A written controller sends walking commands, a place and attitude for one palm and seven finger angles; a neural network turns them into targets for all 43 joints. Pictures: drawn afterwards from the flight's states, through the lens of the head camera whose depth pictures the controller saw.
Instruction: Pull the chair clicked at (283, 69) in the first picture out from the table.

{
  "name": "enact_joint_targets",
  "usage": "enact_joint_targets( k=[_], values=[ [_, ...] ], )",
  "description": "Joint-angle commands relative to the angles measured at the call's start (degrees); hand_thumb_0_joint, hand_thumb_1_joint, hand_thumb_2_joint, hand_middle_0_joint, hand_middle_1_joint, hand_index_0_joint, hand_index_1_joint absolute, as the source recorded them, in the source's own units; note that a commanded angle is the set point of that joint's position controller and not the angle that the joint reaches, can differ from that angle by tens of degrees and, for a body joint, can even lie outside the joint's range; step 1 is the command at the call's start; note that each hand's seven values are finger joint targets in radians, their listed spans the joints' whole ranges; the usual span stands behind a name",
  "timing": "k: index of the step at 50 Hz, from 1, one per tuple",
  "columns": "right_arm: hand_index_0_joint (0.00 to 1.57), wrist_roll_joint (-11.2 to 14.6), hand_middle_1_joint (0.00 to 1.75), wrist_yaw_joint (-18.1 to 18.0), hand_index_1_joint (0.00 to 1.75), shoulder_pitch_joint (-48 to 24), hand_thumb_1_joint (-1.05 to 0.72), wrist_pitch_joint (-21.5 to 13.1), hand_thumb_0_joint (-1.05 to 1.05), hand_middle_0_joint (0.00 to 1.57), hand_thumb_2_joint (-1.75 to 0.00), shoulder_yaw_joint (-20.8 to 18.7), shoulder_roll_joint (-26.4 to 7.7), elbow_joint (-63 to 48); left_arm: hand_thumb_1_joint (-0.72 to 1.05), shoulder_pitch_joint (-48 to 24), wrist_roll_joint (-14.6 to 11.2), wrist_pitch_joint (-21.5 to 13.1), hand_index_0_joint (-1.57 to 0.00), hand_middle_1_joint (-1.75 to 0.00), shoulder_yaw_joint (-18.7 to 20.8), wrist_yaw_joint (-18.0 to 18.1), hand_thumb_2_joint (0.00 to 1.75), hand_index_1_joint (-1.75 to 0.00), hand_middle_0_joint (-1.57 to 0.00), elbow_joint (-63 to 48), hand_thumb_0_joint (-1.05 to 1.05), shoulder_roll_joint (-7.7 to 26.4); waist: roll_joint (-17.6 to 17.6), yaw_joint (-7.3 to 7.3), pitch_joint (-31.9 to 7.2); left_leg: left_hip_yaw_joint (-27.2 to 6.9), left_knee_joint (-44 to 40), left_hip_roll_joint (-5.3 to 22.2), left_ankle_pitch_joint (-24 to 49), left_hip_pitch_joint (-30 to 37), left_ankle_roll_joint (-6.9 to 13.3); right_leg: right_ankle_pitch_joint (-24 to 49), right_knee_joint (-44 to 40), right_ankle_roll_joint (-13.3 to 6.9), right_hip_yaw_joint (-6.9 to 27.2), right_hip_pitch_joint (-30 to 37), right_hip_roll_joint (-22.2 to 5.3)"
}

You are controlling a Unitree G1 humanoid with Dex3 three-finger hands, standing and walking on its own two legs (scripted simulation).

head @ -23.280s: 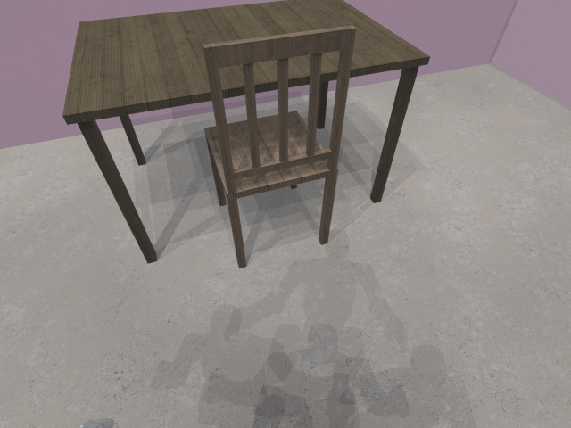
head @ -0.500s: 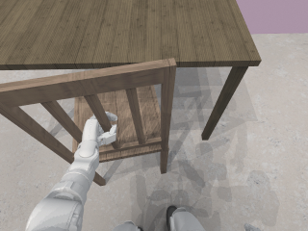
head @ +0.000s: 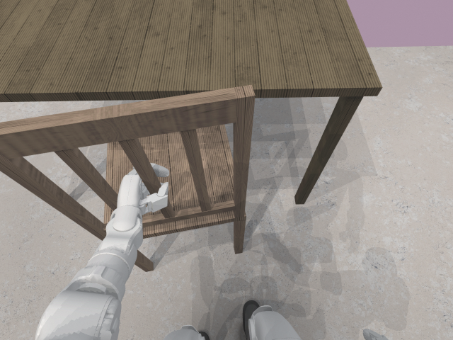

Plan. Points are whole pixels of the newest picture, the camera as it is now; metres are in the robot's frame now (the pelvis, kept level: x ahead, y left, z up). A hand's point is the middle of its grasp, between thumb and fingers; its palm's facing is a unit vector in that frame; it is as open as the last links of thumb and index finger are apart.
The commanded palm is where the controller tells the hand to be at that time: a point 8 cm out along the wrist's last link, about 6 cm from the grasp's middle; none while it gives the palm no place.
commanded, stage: step backward, pulling the chair out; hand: left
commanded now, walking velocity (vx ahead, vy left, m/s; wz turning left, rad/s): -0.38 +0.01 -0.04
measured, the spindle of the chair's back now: (153, 185) +0.42 +0.15 -0.05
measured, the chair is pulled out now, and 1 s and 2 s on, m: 0.11 0.11 0.12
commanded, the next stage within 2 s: stop walking, hand still on the chair in 1.16 s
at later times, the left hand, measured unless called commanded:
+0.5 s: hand (161, 196) +0.39 +0.13 -0.05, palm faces +0.00 -0.98 -0.20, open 5.4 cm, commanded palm +0.38 +0.18 -0.04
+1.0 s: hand (161, 196) +0.39 +0.13 -0.05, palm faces +0.01 -0.98 -0.20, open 5.4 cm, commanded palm +0.38 +0.18 -0.04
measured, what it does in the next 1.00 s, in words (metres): stands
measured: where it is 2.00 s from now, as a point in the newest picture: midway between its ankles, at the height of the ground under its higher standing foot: outside the picture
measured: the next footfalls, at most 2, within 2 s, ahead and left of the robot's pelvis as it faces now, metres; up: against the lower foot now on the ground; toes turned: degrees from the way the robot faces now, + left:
none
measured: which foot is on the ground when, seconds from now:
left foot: down 0.00-1.00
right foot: down 0.00-1.00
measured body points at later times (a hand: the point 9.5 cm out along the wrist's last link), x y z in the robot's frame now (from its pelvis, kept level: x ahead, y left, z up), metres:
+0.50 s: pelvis +0.00 +0.01 +0.00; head +0.09 -0.01 +0.44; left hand +0.38 +0.18 -0.03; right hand +0.07 -0.26 -0.14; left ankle +0.01 +0.12 -0.72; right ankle +0.11 -0.08 -0.72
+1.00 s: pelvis +0.00 +0.01 +0.00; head +0.09 -0.01 +0.44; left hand +0.38 +0.18 -0.03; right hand +0.06 -0.27 -0.14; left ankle +0.01 +0.12 -0.72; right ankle +0.11 -0.08 -0.72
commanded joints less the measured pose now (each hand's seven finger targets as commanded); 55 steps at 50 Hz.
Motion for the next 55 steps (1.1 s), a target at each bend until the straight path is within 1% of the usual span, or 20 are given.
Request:
enact_joint_targets(
  k=[1, 6, 7, 10, 12, 15, 18, 19, 20, 25, 26, 28, 30, 35, 36, 42, 45, 49, 51, 55],
  values=[
    [0.20, 0.0, 0.30, -1.0, 0.30, 3.9, -0.90, -1.4, 0.00, 0.20, -0.90, -2.9, -7.8, -4.3, 0.90, -20.6, 2.2, -2.6, -0.50, -1.45, 1.3, 1.4, 0.90, -1.45, -0.50, -10.8, 0.00, 12.6, 0.4, 0.00, -25.7, -4.9, -5.8, 5.7, 3.1, 5.7, 0.1, 1.3, -4.4, 3.0, 7.3, 18.8, -7.3],
    [0.20, 0.1, 0.30, -0.9, 0.30, 4.1, -0.90, -1.2, 0.00, 0.20, -0.90, -3.0, -7.9, -4.3, 0.90, -20.4, 2.4, -2.3, -0.50, -1.45, 1.6, 1.6, 0.90, -1.45, -0.50, -10.5, 0.00, 13.3, -1.2, -0.17, -25.0, -4.2, -4.7, 4.2, 0.4, 5.5, -0.2, 0.4, -6.9, 2.6, 9.1, 19.1, -9.2],
    [0.20, 0.0, 0.30, -0.8, 0.30, 4.3, -0.90, -1.0, 0.00, 0.20, -0.90, -2.9, -7.9, -4.0, 0.90, -20.6, 2.6, -2.3, -0.50, -1.45, 1.4, 1.6, 0.90, -1.45, -0.50, -10.4, 0.00, 13.2, -0.3, -0.10, -25.5, -4.2, -4.7, 4.0, 0.3, 5.4, -0.3, 0.6, -7.0, 2.5, 9.1, 19.7, -9.5],
    [0.20, 0.2, 0.30, -0.7, 0.30, 4.0, -0.90, -0.9, 0.00, 0.20, -0.90, -2.7, -7.7, -4.3, 0.90, -20.9, 2.4, -2.1, -0.50, -1.45, 0.7, 1.6, 0.90, -1.45, -0.50, -10.8, 0.00, 12.5, -1.3, -0.13, -25.7, -4.3, -5.3, 4.0, -0.2, 5.6, -0.1, -0.5, -7.7, 2.8, 8.8, 19.9, -9.5],
    [0.20, 0.2, 0.30, -0.8, 0.30, 4.2, -0.90, -0.9, 0.00, 0.20, -0.90, -2.8, -8.1, -4.1, 0.90, -20.4, 2.5, -2.0, -0.50, -1.45, 0.8, 1.5, 0.90, -1.45, -0.50, -10.4, 0.00, 12.5, 0.6, -0.13, -25.6, -4.8, -6.4, 4.7, 1.6, 6.5, 0.0, 0.4, -6.7, 2.8, 7.3, 19.5, -8.7],
    [0.20, 0.0, 0.30, -1.1, 0.30, 3.3, -0.90, -1.1, 0.00, 0.20, -0.90, -2.6, -7.9, -4.3, 0.90, -20.6, 2.0, -2.1, -0.50, -1.45, 0.1, 1.1, 0.90, -1.45, -0.50, -10.7, 0.00, 11.1, 2.7, 0.29, -24.9, -6.5, -8.5, 7.3, 7.8, 7.0, 0.3, 2.9, -3.1, 3.2, 4.6, 18.8, -5.8],
    [0.20, -0.3, 0.30, -1.2, 0.30, 3.1, -0.90, -1.2, 0.00, 0.20, -0.90, -2.7, -7.8, -4.2, 0.90, -21.2, 2.0, -2.2, -0.50, -1.45, 0.1, 0.8, 0.90, -1.45, -0.50, -11.4, 0.00, 11.0, 3.1, 0.45, -24.9, -6.5, -8.2, 8.4, 10.2, 7.1, 0.3, 4.3, -1.3, 3.0, 4.7, 18.6, -5.1],
    [0.20, -0.3, 0.30, -1.2, 0.30, 3.2, -0.90, -1.2, 0.00, 0.20, -0.90, -2.7, -7.6, -4.3, 0.90, -21.1, 1.9, -2.2, -0.50, -1.45, -0.1, 0.7, 0.90, -1.45, -0.50, -11.4, 0.00, 10.5, 2.2, 0.31, -24.7, -6.4, -7.9, 8.4, 9.9, 7.1, 0.2, 4.1, -1.2, 3.0, 4.7, 18.3, -5.1],
    [0.20, -0.4, 0.30, -1.2, 0.30, 3.1, -0.90, -1.2, 0.00, 0.20, -0.90, -2.7, -7.6, -4.4, 0.90, -21.3, 1.9, -2.3, -0.50, -1.45, 0.0, 0.7, 0.90, -1.45, -0.50, -11.7, 0.00, 10.8, 3.0, 0.49, -24.6, -6.2, -7.8, 8.3, 8.7, 6.4, 0.1, 3.2, -1.0, 2.8, 5.2, 18.3, -5.3],
    [0.20, -0.4, 0.30, -1.2, 0.30, 3.7, -0.90, -1.2, 0.00, 0.20, -0.90, -2.8, -7.3, -4.2, 0.90, -21.4, 2.2, -2.2, -0.50, -1.45, 0.7, 0.7, 0.90, -1.45, -0.50, -10.8, 0.00, 11.4, -0.1, 0.22, -24.0, -5.1, -5.8, 6.6, 4.1, 5.3, -0.2, 1.8, -2.6, 2.2, 7.3, 17.8, -6.7],
    [0.20, -0.5, 0.30, -1.2, 0.30, 3.9, -0.90, -1.3, 0.00, 0.20, -0.90, -3.0, -7.6, -4.1, 0.90, -21.2, 2.4, -2.3, -0.50, -1.45, 1.9, 0.9, 0.90, -1.45, -0.50, -10.4, 0.00, 12.9, -0.4, 0.17, -24.4, -5.0, -5.4, 6.0, 3.3, 5.3, -0.2, 1.7, -3.2, 2.2, 8.0, 17.7, -7.1],
    [0.20, -0.4, 0.30, -1.1, 0.30, 4.4, -0.90, -1.3, 0.00, 0.20, -0.90, -2.8, -7.3, -3.8, 0.90, -20.9, 2.5, -2.4, -0.50, -1.45, 1.0, 0.8, 0.90, -1.45, -0.50, -10.1, 0.00, 11.8, -0.3, 0.06, -24.9, -4.8, -5.3, 5.5, 2.6, 5.8, -0.3, 1.9, -3.6, 2.0, 8.2, 17.9, -7.7],
    [0.20, -0.3, 0.30, -1.0, 0.30, 4.3, -0.90, -1.4, 0.00, 0.20, -0.90, -2.8, -7.2, -4.0, 0.90, -21.3, 2.5, -2.4, -0.50, -1.45, 1.5, 0.9, 0.90, -1.45, -0.50, -10.3, 0.00, 12.3, -2.1, -0.03, -25.0, -4.6, -4.8, 4.9, 1.5, 5.6, -0.2, 1.1, -4.6, 2.2, 8.8, 17.9, -8.0],
    [0.20, -0.1, 0.30, -0.7, 0.30, 4.6, -0.90, -1.3, 0.00, 0.20, -0.90, -2.7, -7.3, -3.8, 0.90, -21.4, 2.6, -2.4, -0.50, -1.45, 0.9, 1.0, 0.90, -1.45, -0.50, -10.1, 0.00, 11.9, -1.7, -0.19, -25.7, -4.3, -4.9, 4.2, 0.9, 6.1, -0.3, 1.1, -5.9, 2.3, 8.9, 18.6, -8.8],
    [0.20, -0.1, 0.30, -0.8, 0.30, 4.6, -0.90, -1.4, 0.00, 0.20, -0.90, -2.9, -7.8, -4.0, 0.90, -21.0, 2.6, -2.3, -0.50, -1.45, 1.8, 1.1, 0.90, -1.45, -0.50, -9.7, 0.00, 13.1, -1.4, -0.15, -25.5, -4.5, -5.2, 4.4, 1.4, 6.1, -0.2, 1.1, -6.0, 2.4, 8.6, 18.6, -8.6],
    [0.20, -0.2, 0.30, -1.0, 0.30, 3.9, -0.90, -1.3, 0.00, 0.20, -0.90, -2.7, -7.9, -4.1, 0.90, -20.3, 2.4, -2.1, -0.50, -1.45, 0.8, 1.0, 0.90, -1.45, -0.50, -10.1, 0.00, 11.5, 1.5, 0.24, -25.2, -6.3, -7.9, 7.1, 6.8, 6.5, 0.1, 2.9, -2.8, 3.1, 5.3, 18.9, -5.9],
    [0.20, -0.3, 0.30, -0.9, 0.30, 3.9, -0.90, -1.3, 0.00, 0.20, -0.90, -2.8, -7.6, -4.2, 0.90, -21.2, 2.2, -2.2, -0.50, -1.45, 0.6, 0.7, 0.90, -1.45, -0.50, -11.1, 0.00, 11.3, 1.8, 0.22, -25.5, -5.8, -7.3, 7.4, 7.6, 6.6, -0.1, 4.0, -2.1, 2.8, 5.9, 18.9, -5.9],
    [0.20, -0.3, 0.30, -0.8, 0.30, 4.0, -0.90, -1.1, 0.00, 0.20, -0.90, -2.9, -7.5, -4.5, 0.90, -20.5, 2.3, -1.9, -0.50, -1.45, 1.0, 0.8, 0.90, -1.45, -0.50, -10.9, 0.00, 12.0, 1.5, 0.27, -24.5, -4.8, -6.1, 6.2, 3.4, 5.5, -0.2, 1.7, -3.5, 2.4, 7.6, 18.8, -6.9],
    [0.20, -0.2, 0.30, -0.8, 0.30, 4.2, -0.90, -1.0, 0.00, 0.20, -0.90, -3.0, -7.7, -4.6, 0.90, -20.5, 2.3, -1.7, -0.50, -1.45, 1.8, 1.0, 0.90, -1.45, -0.50, -10.5, 0.00, 13.2, -1.4, -0.08, -24.0, -4.1, -5.0, 4.8, 0.2, 5.2, -0.3, -0.3, -5.8, 2.3, 9.0, 18.4, -7.9],
    [0.20, -0.1, 0.30, -0.5, 0.30, 4.5, -0.90, -0.8, 0.00, 0.20, -0.90, -2.8, -7.6, -4.4, 0.90, -20.5, 2.5, -1.7, -0.50, -1.45, 1.4, 1.1, 0.90, -1.45, -0.50, -10.4, 0.00, 12.9, -2.3, -0.20, -24.7, -3.8, -4.8, 3.5, -1.6, 6.3, -0.3, -1.6, -8.8, 2.2, 10.1, 18.8, -9.6]
  ],
)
